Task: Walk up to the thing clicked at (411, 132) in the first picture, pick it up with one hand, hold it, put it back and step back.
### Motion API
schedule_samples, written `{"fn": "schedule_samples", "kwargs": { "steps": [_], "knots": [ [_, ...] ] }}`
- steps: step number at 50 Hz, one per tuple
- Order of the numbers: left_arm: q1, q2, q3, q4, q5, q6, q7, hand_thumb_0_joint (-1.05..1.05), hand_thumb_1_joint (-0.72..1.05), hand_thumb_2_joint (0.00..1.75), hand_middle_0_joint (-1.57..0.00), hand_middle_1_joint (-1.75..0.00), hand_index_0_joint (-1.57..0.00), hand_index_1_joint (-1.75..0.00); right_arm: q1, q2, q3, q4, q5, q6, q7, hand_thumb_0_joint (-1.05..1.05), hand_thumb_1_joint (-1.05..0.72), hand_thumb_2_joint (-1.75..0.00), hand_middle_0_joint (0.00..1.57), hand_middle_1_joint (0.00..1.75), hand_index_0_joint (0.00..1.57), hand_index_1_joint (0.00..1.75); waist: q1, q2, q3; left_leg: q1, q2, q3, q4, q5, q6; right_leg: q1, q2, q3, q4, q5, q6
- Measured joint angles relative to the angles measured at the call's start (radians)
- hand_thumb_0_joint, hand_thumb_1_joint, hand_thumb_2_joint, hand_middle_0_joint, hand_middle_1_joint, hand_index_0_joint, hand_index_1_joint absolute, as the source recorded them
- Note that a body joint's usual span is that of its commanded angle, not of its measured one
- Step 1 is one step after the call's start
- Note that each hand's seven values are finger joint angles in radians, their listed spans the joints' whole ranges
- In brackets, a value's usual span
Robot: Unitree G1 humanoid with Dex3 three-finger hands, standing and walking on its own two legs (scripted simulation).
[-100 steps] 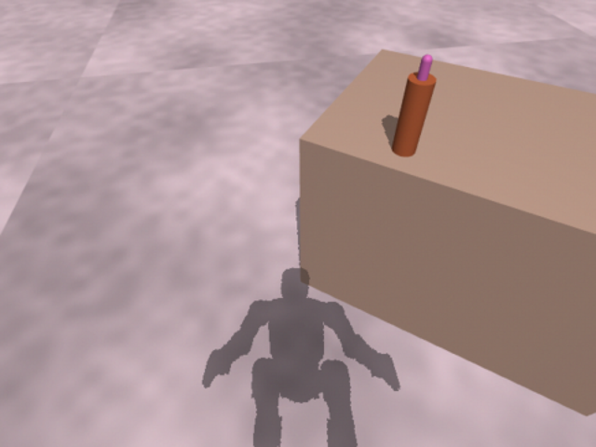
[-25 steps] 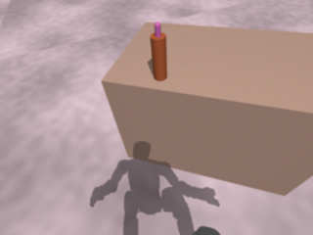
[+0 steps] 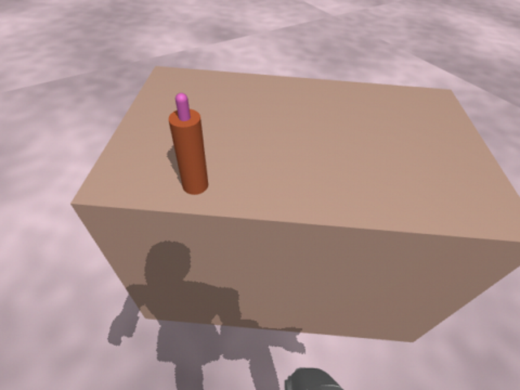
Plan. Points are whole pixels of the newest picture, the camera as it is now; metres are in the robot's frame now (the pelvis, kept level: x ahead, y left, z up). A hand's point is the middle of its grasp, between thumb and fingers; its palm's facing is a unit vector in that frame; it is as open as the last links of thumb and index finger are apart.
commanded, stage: walk up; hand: left
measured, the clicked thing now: (189, 145) +0.55 +0.15 +0.05
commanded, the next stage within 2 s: none
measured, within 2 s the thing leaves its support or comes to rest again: neither
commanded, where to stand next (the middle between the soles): +0.14 -0.01 m, yaw -5 degrees
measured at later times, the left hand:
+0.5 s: hand (160, 336) +0.24 +0.19 -0.14, palm faces -0.12 -0.91 -0.40, open 7.4 cm
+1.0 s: hand (118, 379) +0.17 +0.25 -0.16, palm faces -0.14 -0.90 -0.41, open 7.4 cm
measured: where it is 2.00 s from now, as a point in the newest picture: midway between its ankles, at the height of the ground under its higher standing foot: outside the picture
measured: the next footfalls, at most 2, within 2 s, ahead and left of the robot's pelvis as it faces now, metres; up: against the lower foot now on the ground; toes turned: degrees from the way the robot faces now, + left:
right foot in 0.20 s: +0.21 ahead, -0.17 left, +0.00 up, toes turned -4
left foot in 0.62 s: +0.14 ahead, +0.10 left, +0.00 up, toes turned -5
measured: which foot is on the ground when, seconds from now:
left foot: down 0.00-0.22, up 0.24-0.60, down 0.62-1.00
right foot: up 0.00-0.18, down 0.20-0.66, up 0.68-0.90, down 0.92-1.00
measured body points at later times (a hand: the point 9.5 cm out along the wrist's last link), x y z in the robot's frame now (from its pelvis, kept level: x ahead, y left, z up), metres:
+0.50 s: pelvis +0.10 -0.05 -0.02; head +0.13 -0.08 +0.43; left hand +0.24 +0.24 -0.12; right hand +0.14 -0.36 -0.16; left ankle +0.12 +0.10 -0.71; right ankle +0.17 -0.16 -0.73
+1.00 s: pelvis +0.07 -0.01 -0.01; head +0.10 -0.02 +0.44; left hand +0.18 +0.30 -0.13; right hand +0.12 -0.33 -0.14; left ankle +0.10 +0.09 -0.73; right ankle +0.06 -0.13 -0.73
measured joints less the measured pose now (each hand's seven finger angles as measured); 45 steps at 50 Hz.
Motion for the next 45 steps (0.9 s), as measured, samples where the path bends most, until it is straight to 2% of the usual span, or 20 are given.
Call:
{"fn": "schedule_samples", "kwargs": {
  "steps": [5, 9, 10, 11, 12, 15, 17, 21, 25, 30, 32, 33, 36, 39, 42, 45],
  "knots": [
    [-0.055, 0.014, 0.009, -0.032, -0.01, -0.005, -0.012, 0.01, 0.91, 0.9, -0.2, -0.3, -0.2, -0.3, 0.029, -0.023, 0.002, -0.009, -0.004, 0.008, -0.001, 0.01, -0.9, -0.9, 0.21, 0.3, 0.21, 0.3, -0.007, 0.02, 0.036, 0.076, 0.021, 0.021, -0.051, -0.023, -0.021, -0.04, -0.065, -0.025, -0.212, 0.072, 0.015],
    [-0.09, 0.007, 0.002, -0.034, -0.01, -0.017, 0.0, 0.01, 0.91, 0.9, -0.2, -0.3, -0.2, -0.3, 0.015, -0.043, 0.005, -0.02, 0.002, 0.04, -0.007, 0.01, -0.9, -0.9, 0.21, 0.3, 0.21, 0.3, -0.015, 0.053, 0.057, 0.073, 0.05, 0.032, 0.043, -0.111, -0.045, 0.019, -0.065, -0.063, -0.418, 0.211, 0.009],
    [-0.096, 0.005, 0.0, -0.03, -0.009, -0.024, 0.005, 0.01, 0.91, 0.9, -0.2, -0.3, -0.2, -0.3, 0.009, -0.046, 0.007, -0.021, 0.006, 0.05, -0.01, 0.01, -0.9, -0.9, 0.21, 0.3, 0.2, 0.3, -0.014, 0.064, 0.059, 0.056, 0.064, 0.03, 0.104, -0.147, -0.039, 0.04, -0.051, -0.068, -0.447, 0.231, 0.013],
    [-0.111, -0.009, 0.001, -0.022, -0.007, -0.029, 0.014, 0.01, 0.91, 0.9, -0.2, -0.3, -0.2, -0.3, -0.01, -0.05, 0.007, -0.017, 0.011, 0.062, -0.015, 0.01, -0.9, -0.9, 0.21, 0.3, 0.2, 0.3, -0.012, 0.094, 0.073, 0.028, 0.09, 0.006, 0.184, -0.17, -0.018, 0.038, -0.025, -0.078, -0.421, 0.209, 0.015],
    [-0.122, -0.02, -0.002, -0.021, -0.006, -0.031, 0.022, 0.01, 0.91, 0.9, -0.2, -0.3, -0.2, -0.3, -0.032, -0.047, 0.009, -0.014, 0.015, 0.075, -0.021, 0.01, -0.9, -0.9, 0.2, 0.3, 0.2, 0.3, -0.01, 0.111, 0.086, -0.007, 0.088, -0.038, 0.268, -0.191, -0.003, 0.031, -0.011, -0.083, -0.39, 0.184, 0.012],
    [-0.146, -0.053, -0.028, -0.025, -0.012, -0.025, 0.036, 0.0, 0.91, 0.9, -0.2, -0.3, -0.2, -0.3, -0.079, -0.029, 0.022, -0.009, 0.021, 0.102, -0.03, 0.01, -0.9, -0.9, 0.2, 0.29, 0.2, 0.3, 0.005, 0.12, 0.101, -0.103, 0.032, -0.101, 0.456, -0.27, 0.008, 0.033, -0.008, -0.072, -0.36, 0.15, 0.0],
    [-0.151, -0.075, -0.043, -0.025, -0.013, -0.022, 0.043, 0.0, 0.91, 0.9, -0.2, -0.3, -0.2, -0.3, -0.1, -0.021, 0.03, 0.0, 0.026, 0.108, -0.03, 0.01, -0.91, -0.9, 0.2, 0.29, 0.2, 0.3, 0.013, 0.129, 0.094, -0.15, 0.019, -0.115, 0.492, -0.27, 0.013, 0.045, -0.005, -0.071, -0.373, 0.148, -0.003],
    [-0.152, -0.094, -0.055, -0.013, -0.008, -0.021, 0.054, 0.0, 0.91, 0.9, -0.2, -0.3, -0.2, -0.3, -0.125, -0.008, 0.039, 0.02, 0.022, 0.116, -0.03, 0.01, -0.91, -0.9, 0.2, 0.29, 0.2, 0.3, 0.028, 0.132, 0.07, -0.195, 0.016, -0.129, 0.44, -0.215, 0.012, 0.053, 0.004, -0.07, -0.375, 0.138, -0.007],
    [-0.155, -0.089, -0.051, -0.002, -0.004, -0.013, 0.061, 0.0, 0.9, 0.9, -0.2, -0.3, -0.21, -0.3, -0.146, -0.003, 0.033, 0.046, 0.017, 0.126, -0.029, 0.0, -0.9, -0.9, 0.2, 0.29, 0.2, 0.3, 0.037, 0.114, 0.057, -0.198, 0.007, -0.13, 0.365, -0.192, 0.007, 0.038, 0.005, -0.068, -0.349, 0.123, -0.003],
    [-0.172, -0.057, -0.035, 0.007, -0.001, 0.01, 0.066, 0.01, 0.9, 0.9, -0.21, -0.3, -0.21, -0.3, -0.154, -0.014, 0.009, 0.062, 0.007, 0.129, -0.023, 0.0, -0.9, -0.9, 0.2, 0.29, 0.2, 0.3, 0.035, 0.072, 0.049, -0.164, -0.027, -0.101, 0.279, -0.146, 0.015, -0.014, -0.016, -0.067, -0.295, 0.106, 0.015],
    [-0.185, -0.038, -0.028, 0.018, -0.002, 0.021, 0.07, 0.01, 0.9, 0.9, -0.21, -0.3, -0.21, -0.3, -0.156, -0.009, -0.002, 0.072, -0.002, 0.125, -0.022, 0.0, -0.91, -0.9, 0.2, 0.29, 0.2, 0.3, 0.035, 0.03, 0.057, -0.149, -0.055, -0.081, 0.241, -0.126, 0.008, -0.034, -0.042, -0.048, -0.268, 0.099, 0.028],
    [-0.185, -0.031, -0.025, 0.026, -0.005, 0.026, 0.073, 0.01, 0.9, 0.9, -0.2, -0.3, -0.21, -0.3, -0.154, -0.006, -0.004, 0.074, -0.009, 0.123, -0.02, 0.0, -0.91, -0.9, 0.2, 0.29, 0.2, 0.3, 0.039, 0.009, 0.059, -0.146, -0.066, -0.067, 0.234, -0.121, 0.009, -0.04, -0.046, -0.028, -0.259, 0.083, 0.02],
    [-0.17, -0.035, -0.024, 0.061, -0.01, 0.033, 0.082, 0.01, 0.91, 0.9, -0.2, -0.3, -0.2, -0.3, -0.148, -0.014, -0.006, 0.074, -0.014, 0.12, -0.012, 0.0, -0.9, -0.9, 0.2, 0.29, 0.2, 0.3, 0.027, 0.039, 0.055, -0.143, -0.037, -0.077, 0.231, -0.117, 0.022, -0.047, 0.007, -0.023, -0.147, -0.114, 0.006],
    [-0.151, -0.022, -0.018, 0.086, -0.018, 0.032, 0.078, 0.01, 0.91, 0.9, -0.2, -0.3, -0.2, -0.3, -0.148, -0.001, -0.002, 0.07, -0.016, 0.116, -0.019, 0.01, -0.9, -0.9, 0.2, 0.29, 0.2, 0.3, 0.026, 0.041, 0.05, -0.129, -0.025, -0.073, 0.188, -0.091, 0.025, -0.025, 0.03, -0.011, -0.057, -0.15, -0.001],
    [-0.145, -0.017, -0.015, 0.104, -0.022, 0.027, 0.075, 0.01, 0.91, 0.9, -0.2, -0.3, -0.2, -0.3, -0.154, 0.006, 0.007, 0.065, -0.013, 0.107, -0.022, 0.01, -0.9, -0.9, 0.2, 0.3, 0.2, 0.3, 0.031, 0.044, 0.052, -0.127, -0.024, -0.067, 0.163, -0.073, 0.025, 0.052, 0.016, -0.032, -0.131, -0.133, 0.007],
    [-0.131, -0.022, -0.021, 0.117, -0.016, 0.011, 0.074, 0.01, 0.91, 0.9, -0.2, -0.3, -0.2, -0.3, -0.17, 0.002, 0.016, 0.056, -0.009, 0.109, -0.02, 0.01, -0.9, -0.9, 0.21, 0.3, 0.2, 0.3, 0.043, 0.059, 0.049, -0.136, -0.017, -0.048, 0.179, -0.079, 0.025, 0.161, 0.0, -0.068, -0.324, -0.092, 0.015]
  ]
}}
